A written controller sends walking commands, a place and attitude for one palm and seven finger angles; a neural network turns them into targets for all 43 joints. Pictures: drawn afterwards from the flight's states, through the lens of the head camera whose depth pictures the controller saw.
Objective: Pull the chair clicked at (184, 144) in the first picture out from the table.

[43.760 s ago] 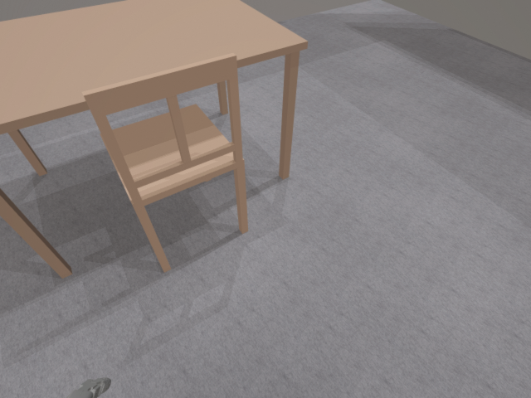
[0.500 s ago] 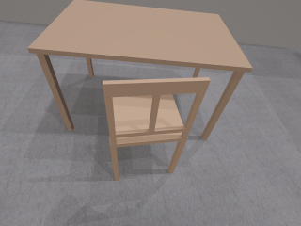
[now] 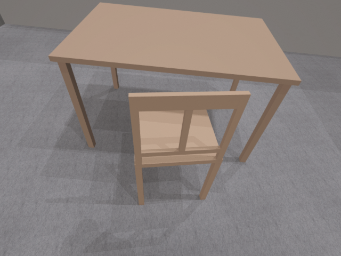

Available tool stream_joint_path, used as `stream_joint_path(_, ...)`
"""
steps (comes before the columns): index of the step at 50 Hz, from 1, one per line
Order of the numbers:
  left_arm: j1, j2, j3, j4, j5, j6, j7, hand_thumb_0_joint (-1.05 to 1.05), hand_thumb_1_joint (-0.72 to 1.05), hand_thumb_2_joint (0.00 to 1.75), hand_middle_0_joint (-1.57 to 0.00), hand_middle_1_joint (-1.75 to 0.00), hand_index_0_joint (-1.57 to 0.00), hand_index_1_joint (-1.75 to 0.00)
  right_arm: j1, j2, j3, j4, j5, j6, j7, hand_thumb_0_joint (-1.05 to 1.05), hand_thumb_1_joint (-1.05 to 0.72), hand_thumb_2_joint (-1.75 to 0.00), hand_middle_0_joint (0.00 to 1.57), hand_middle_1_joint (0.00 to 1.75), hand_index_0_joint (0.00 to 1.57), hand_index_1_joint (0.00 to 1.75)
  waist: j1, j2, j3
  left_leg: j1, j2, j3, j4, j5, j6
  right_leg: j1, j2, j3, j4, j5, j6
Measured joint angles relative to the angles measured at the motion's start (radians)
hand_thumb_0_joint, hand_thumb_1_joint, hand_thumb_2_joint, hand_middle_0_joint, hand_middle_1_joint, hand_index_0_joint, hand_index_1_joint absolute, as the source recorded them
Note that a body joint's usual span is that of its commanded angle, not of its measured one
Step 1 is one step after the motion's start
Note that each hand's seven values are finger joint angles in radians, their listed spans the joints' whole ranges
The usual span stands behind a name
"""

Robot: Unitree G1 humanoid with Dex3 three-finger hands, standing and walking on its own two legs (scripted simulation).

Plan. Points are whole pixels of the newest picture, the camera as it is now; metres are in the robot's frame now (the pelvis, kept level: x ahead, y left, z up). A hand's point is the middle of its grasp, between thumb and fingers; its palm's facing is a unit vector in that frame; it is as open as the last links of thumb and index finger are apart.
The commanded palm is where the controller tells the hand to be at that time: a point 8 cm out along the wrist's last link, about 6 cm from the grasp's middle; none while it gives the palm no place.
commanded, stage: look again from close up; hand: left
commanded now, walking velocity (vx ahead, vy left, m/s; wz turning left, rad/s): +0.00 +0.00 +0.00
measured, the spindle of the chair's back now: (185, 131) +0.59 -0.02 -0.12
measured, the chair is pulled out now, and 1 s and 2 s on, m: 0.16 0.16 0.16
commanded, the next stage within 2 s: none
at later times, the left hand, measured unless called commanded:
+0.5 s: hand out of the picture +0.01 +0.11 -0.18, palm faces +0.02 -0.99 -0.13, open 7.4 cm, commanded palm none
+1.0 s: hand out of the picture +0.05 +0.09 -0.18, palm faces +0.01 -0.99 -0.16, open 7.3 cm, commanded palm none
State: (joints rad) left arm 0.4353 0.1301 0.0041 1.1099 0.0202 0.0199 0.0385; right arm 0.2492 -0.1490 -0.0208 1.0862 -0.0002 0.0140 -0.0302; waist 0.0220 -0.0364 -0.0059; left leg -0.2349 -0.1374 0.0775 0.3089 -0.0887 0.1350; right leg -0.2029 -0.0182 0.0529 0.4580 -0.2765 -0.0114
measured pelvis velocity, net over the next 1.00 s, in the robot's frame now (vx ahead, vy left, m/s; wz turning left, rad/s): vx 0.07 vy -0.07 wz -0.02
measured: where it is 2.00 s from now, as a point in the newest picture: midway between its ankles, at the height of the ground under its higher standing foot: outside the picture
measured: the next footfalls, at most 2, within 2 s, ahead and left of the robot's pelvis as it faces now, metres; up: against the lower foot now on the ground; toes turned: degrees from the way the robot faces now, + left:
none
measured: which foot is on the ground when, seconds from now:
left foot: down 0.00-1.00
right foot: down 0.00-1.00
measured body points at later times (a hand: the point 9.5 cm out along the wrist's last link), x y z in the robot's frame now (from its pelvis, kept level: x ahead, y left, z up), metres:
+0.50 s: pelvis +0.03 -0.04 +0.00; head +0.04 -0.03 +0.45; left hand +0.01 +0.16 -0.16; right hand +0.02 -0.25 -0.15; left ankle +0.06 +0.01 -0.74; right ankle +0.00 -0.15 -0.74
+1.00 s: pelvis +0.07 -0.07 +0.00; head +0.08 -0.06 +0.45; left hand +0.06 +0.14 -0.16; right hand +0.06 -0.29 -0.15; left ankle +0.06 +0.01 -0.74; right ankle +0.00 -0.15 -0.74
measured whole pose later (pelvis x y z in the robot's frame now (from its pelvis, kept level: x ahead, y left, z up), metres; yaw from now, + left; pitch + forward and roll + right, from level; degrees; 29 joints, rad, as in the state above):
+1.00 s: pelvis +0.07 -0.07 +0.00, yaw -1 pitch +0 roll +1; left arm 0.34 0.13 -0.02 1.11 0.00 -0.02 0.05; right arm 0.27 -0.14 0.02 1.16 0.00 -0.03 -0.05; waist 0.00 -0.03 0.00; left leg -0.16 -0.06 0.06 0.38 -0.22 0.06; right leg -0.06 0.06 0.05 0.37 -0.30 -0.05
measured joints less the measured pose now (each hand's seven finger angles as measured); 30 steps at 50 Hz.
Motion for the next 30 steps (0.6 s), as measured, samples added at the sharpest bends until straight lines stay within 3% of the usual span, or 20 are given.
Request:
stream_joint_path(16,-0.041,0.000,-0.005,0.013,-0.007,-0.016,0.000,0.01,0.91,0.90,-0.20,-0.30,-0.20,-0.30,0.046,0.021,0.011,0.039,0.000,-0.013,0.001,0.01,-0.91,-0.90,0.20,0.30,0.20,0.30,-0.018,0.004,-0.006,0.017,0.015,-0.010,-0.012,-0.013,-0.016,0.027,0.015,-0.004,-0.040,0.021,0.022)
stream_joint_path(30,-0.102,-0.013,-0.024,0.009,-0.014,-0.033,0.005,0.01,0.92,0.90,-0.20,-0.30,-0.20,-0.30,0.057,0.034,0.029,0.061,0.002,-0.037,-0.007,0.01,-0.91,-0.90,0.20,0.30,0.20,0.30,-0.035,0.003,-0.003,0.031,0.055,-0.014,0.042,-0.079,-0.043,0.079,0.055,-0.004,-0.074,0.002,-0.013)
